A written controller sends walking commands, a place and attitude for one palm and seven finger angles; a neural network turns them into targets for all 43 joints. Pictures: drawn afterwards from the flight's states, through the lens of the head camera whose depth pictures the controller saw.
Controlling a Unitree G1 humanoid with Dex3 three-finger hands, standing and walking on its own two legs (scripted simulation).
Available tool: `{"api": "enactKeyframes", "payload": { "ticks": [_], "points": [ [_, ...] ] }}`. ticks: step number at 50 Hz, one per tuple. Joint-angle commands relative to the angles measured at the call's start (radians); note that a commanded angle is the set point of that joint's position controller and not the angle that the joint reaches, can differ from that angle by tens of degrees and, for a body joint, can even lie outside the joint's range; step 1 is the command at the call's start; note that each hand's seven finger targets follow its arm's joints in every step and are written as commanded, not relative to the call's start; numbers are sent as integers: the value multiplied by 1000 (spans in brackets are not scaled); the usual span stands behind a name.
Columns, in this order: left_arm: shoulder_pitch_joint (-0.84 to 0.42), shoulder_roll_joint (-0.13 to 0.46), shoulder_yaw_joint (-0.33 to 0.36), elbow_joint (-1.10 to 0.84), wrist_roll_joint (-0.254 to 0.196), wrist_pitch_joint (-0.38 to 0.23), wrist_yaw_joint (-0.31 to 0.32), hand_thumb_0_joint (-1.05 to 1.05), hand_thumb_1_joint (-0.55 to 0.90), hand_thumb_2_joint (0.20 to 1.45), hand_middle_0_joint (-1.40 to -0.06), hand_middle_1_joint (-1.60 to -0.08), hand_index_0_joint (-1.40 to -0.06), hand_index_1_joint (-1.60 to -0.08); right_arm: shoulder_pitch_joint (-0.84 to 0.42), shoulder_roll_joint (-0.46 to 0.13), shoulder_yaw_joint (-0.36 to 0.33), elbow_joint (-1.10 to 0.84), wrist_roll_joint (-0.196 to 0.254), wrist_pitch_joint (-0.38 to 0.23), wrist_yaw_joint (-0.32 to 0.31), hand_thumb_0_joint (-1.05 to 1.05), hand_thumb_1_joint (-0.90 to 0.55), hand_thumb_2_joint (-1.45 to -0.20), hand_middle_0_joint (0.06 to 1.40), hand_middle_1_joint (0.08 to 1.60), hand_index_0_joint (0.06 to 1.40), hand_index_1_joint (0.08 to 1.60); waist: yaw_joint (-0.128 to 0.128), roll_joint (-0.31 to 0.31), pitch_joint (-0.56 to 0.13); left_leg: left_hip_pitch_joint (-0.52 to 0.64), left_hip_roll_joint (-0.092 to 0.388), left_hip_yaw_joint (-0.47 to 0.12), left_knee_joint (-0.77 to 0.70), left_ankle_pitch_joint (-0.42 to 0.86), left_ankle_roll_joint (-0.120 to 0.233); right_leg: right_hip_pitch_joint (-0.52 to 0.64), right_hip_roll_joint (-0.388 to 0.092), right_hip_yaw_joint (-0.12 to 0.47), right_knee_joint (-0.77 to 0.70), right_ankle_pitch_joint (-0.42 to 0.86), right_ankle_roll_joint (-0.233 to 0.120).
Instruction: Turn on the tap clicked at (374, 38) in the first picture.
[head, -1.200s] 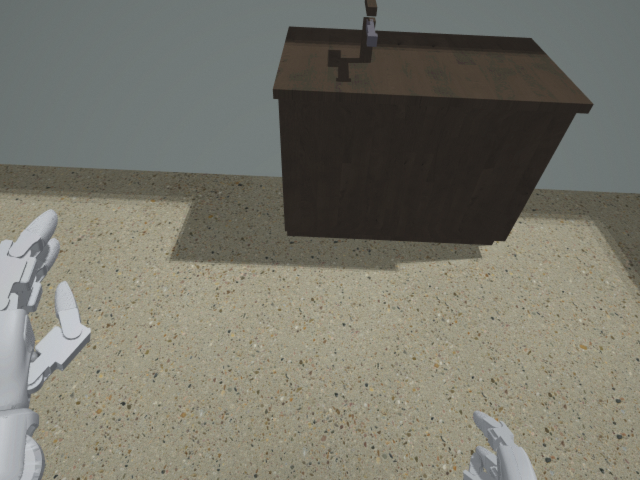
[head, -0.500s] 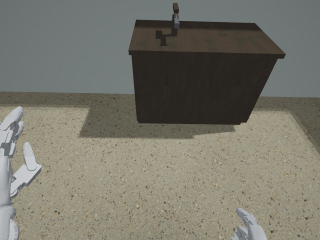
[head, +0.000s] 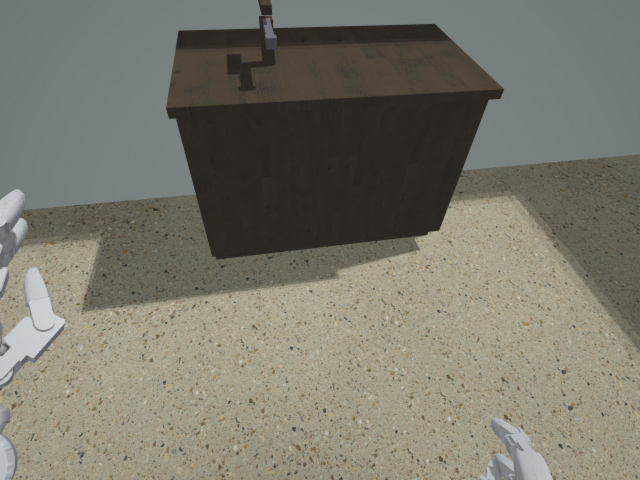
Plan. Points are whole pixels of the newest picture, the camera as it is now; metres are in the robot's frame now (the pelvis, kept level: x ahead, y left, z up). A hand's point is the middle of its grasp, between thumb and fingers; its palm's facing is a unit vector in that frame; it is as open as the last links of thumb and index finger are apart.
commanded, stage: walk to a spot facing it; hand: left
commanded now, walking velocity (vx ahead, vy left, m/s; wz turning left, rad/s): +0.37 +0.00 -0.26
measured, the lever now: (271, 42) +1.08 +0.20 +0.09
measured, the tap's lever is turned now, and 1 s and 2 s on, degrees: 0 0 0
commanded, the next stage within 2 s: take the last steps up to it in 0.54 s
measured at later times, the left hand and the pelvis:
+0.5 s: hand (216, 188) +0.39 +0.15 +0.18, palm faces +0.29 -0.83 -0.47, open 7.4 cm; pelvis +0.15 -0.06 +0.01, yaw -4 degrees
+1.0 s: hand (250, 126) +0.50 +0.14 +0.20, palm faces +0.41 -0.80 -0.44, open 7.4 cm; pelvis +0.29 -0.09 +0.00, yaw -3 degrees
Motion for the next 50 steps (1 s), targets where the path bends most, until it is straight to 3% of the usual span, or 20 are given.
{"api": "enactKeyframes", "payload": {
  "ticks": [1, 5, 11, 12, 13, 14, 15, 21, 26, 30, 31, 32, 33, 34, 39, 45, 46, 48, 49, 50],
  "points": [
    [-154, 173, 67, -259, 14, -61, 2, 0, 900, 900, -200, -300, -200, -300, -110, -79, -12, -131, -6, -77, 1, 0, -900, -900, 200, 300, 200, 300, -26, 222, 3, 247, 408, -521, -372, -218, 233, -444, -115, 1, 339, -7, 29],
    [-93, 157, 84, -296, 25, -42, 7, 0, 900, 900, -200, -300, -200, -300, -95, -92, -18, -125, -6, -94, 7, 0, -900, -900, 200, 300, 200, 300, -6, 272, -28, 140, 294, -165, -336, -26, 134, -258, -126, -130, 83, 107, 40],
    [-64, 150, 107, -173, 9, -23, 5, 0, 900, 900, -200, -300, -200, -300, -100, -82, -22, -134, -1, -80, 7, 0, -900, -900, 200, 300, 200, 300, -2, 216, -69, 36, 230, 6, -59, 23, 70, 100, -25, -285, -279, 217, 38],
    [-72, 161, 112, -169, 10, -20, 5, 0, 900, 900, -200, -300, -200, -300, -97, -71, -22, -134, 4, -75, 9, 0, -900, -900, 200, 300, 200, 300, 10, 103, -111, -45, 178, 34, 160, 42, 54, 221, -56, -201, -344, 205, 6],
    [-86, 198, 131, -165, 16, -14, 9, 0, 900, 900, -200, -300, -200, -300, -95, -48, -24, -140, 13, -65, 14, 0, -900, -900, 200, 300, 200, 300, 9, -180, -150, -255, 65, 73, 482, -95, 18, 344, -257, 174, -434, 220, -98],
    [-82, 229, 178, -174, -1, -15, 14, 0, 900, 900, -200, -300, -200, -300, -147, -57, -21, -165, 11, -75, 20, 0, -900, -900, 200, 300, 200, 300, 31, -277, -153, -443, -5, -48, 692, -339, -5, 375, -419, 525, -522, 333, -202],
    [-106, 211, 159, -205, -10, -26, 3, 0, 900, 900, -200, -300, -200, -300, -133, -75, -31, -135, 8, -74, 31, 0, -900, -900, 200, 300, 200, 300, 13, -181, -147, -436, 37, -180, 765, -302, -11, 314, -438, 529, -551, 190, -202],
    [-28, 194, 155, -319, 5, -62, 15, 0, 900, 900, -200, -300, -200, -300, -145, -70, -21, -104, 4, -22, 29, 0, -900, -900, 200, 300, 200, 300, -24, -30, -102, -370, 113, -182, 542, -130, -38, 164, -371, 48, -506, 478, -149],
    [-3, 181, 155, -327, -3, -57, 39, 0, 900, 900, -200, -300, -200, -300, -122, -49, -28, -147, 0, -41, 20, 0, -900, -900, 200, 300, 200, 300, 13, -66, -109, -166, 33, -16, 132, -47, -14, 187, -330, -52, -455, 559, -124],
    [-47, 157, 115, -283, -1, -55, 42, 0, 900, 900, -200, -300, -200, -300, -68, -68, -50, -149, 3, -49, 1, 0, -900, -900, 200, 300, 200, 300, -26, 22, -119, 136, -23, 30, -92, 102, 4, 92, -254, -130, -222, 550, -46],
    [-82, 164, 112, -310, 1, -66, 40, 0, 900, 900, -200, -300, -200, -300, -58, -89, -57, -156, 5, -51, -3, 0, -900, -900, 200, 300, 200, 300, -40, 145, -159, 271, 46, -105, -136, 128, 53, -6, -203, -161, -33, 482, -3],
    [-88, 162, 124, -291, -10, -71, 40, 0, 900, 900, -200, -300, -200, -300, -76, -106, -57, -158, 9, -51, 2, 0, -900, -900, 200, 300, 200, 300, -24, 334, -189, 398, 274, -453, -182, 312, 170, -205, -79, -172, 197, 61, 46],
    [-123, 165, 101, -253, -9, -77, 33, 0, 900, 900, -200, -300, -200, -300, -80, -97, -44, -167, 14, -50, 17, 0, -900, -900, 200, 300, 200, 300, -17, 321, -155, 334, 362, -628, -235, 384, 243, -279, -41, -91, 340, -165, 47],
    [-126, 198, 119, -207, -10, -67, 17, 0, 900, 900, -200, -300, -200, -300, -107, -100, -40, -145, 6, -50, 18, 0, -900, -900, 200, 300, 200, 300, -19, 317, -126, 250, 399, -643, -275, 186, 256, -319, -89, -31, 403, -133, 49],
    [-74, 152, 102, -379, -9, -75, 1, 0, 900, 900, -200, -300, -200, -300, -121, -81, -35, -138, 9, -82, 35, 0, -900, -900, 200, 300, 200, 300, -1, 310, -86, 9, 268, -293, -316, -138, 162, -159, -119, -103, 143, 42, 49],
    [-71, 130, 98, -231, -4, -36, 13, 0, 900, 900, -200, -300, -200, -300, -104, -70, -20, -137, 9, -87, 20, 0, -900, -900, 200, 300, 200, 300, -4, 240, -87, -74, 196, -134, -187, -369, 70, 99, -31, -242, -263, 112, 58],
    [-113, 128, 87, -206, -2, -29, 13, 0, 900, 900, -200, -300, -200, -300, -100, -63, -17, -134, 8, -80, 16, 0, -900, -900, 200, 300, 200, 300, -9, 176, -69, -122, 169, -110, -88, -390, 51, 127, -57, -187, -337, 76, 42],
    [-162, 175, 102, -150, 1, -5, 18, 0, 900, 900, -200, -300, -200, -300, -111, -32, -7, -137, 10, -73, 12, 0, -900, -900, 200, 300, 200, 300, 11, -274, -29, -350, -28, -8, 384, -360, -17, 162, -348, 389, -591, -43, -124],
    [-210, 185, 98, -171, -7, -1, 19, 0, 900, 900, -200, -300, -200, -300, -169, -63, -12, -139, 9, -89, 12, 0, -900, -900, 200, 300, 200, 300, 27, -273, -2, -429, 1, -121, 535, -304, -22, 180, -423, 525, -634, 63, -186],
    [-222, 178, 91, -162, -1, -5, 17, 0, 900, 900, -200, -300, -200, -300, -163, -55, -1, -116, 10, -83, 13, 0, -900, -900, 200, 300, 200, 300, 5, -190, 1, -465, 18, -170, 628, -283, -29, 202, -436, 508, -616, 147, -213]
  ]
}}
